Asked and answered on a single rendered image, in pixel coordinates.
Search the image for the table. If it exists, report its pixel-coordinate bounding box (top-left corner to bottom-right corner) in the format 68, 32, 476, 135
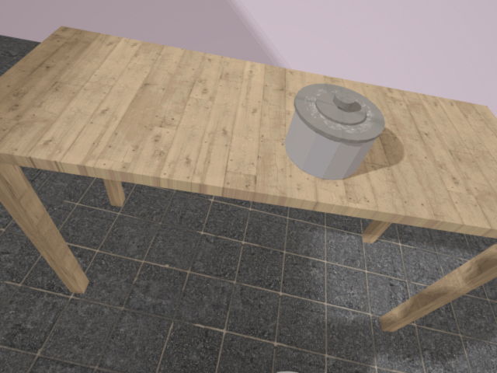
0, 26, 497, 332

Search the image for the pot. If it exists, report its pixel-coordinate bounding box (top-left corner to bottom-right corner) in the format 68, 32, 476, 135
284, 111, 376, 180

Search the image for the knob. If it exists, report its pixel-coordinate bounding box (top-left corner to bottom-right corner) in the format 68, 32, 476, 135
333, 91, 356, 109

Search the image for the lid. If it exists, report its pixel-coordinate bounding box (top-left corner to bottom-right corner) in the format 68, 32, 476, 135
294, 84, 385, 144

